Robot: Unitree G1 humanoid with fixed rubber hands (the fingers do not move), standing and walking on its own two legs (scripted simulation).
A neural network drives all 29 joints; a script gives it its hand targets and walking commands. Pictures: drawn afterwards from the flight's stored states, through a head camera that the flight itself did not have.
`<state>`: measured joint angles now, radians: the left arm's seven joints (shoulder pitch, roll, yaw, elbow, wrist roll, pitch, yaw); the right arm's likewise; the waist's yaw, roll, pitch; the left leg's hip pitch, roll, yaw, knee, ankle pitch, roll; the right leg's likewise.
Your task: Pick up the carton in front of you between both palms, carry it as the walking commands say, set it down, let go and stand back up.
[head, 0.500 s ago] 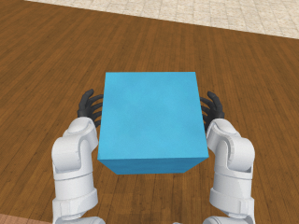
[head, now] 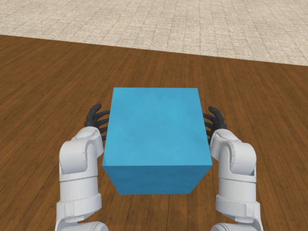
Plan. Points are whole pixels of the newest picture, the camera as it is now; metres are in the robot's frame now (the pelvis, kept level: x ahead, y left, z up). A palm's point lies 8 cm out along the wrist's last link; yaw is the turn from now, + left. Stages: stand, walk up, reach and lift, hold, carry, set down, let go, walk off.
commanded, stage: carry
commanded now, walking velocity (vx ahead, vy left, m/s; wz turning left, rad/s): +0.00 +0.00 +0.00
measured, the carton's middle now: (155, 145) +0.34 +0.01 +0.04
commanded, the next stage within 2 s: none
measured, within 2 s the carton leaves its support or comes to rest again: neither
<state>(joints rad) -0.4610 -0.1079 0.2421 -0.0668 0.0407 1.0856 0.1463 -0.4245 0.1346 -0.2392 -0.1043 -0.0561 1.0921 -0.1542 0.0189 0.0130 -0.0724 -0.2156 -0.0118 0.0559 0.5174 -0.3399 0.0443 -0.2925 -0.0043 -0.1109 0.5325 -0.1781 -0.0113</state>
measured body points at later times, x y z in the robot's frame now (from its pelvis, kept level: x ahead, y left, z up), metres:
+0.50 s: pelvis -0.03 -0.01 +0.00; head -0.03 -0.01 +0.45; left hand +0.31 +0.15 +0.10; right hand +0.31 -0.15 +0.10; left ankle -0.07 +0.08 -0.74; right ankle -0.03 -0.11 -0.73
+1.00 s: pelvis -0.05 -0.01 +0.00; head -0.07 -0.01 +0.45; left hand +0.29 +0.14 +0.10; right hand +0.28 -0.16 +0.10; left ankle -0.07 +0.08 -0.74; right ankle -0.04 -0.11 -0.74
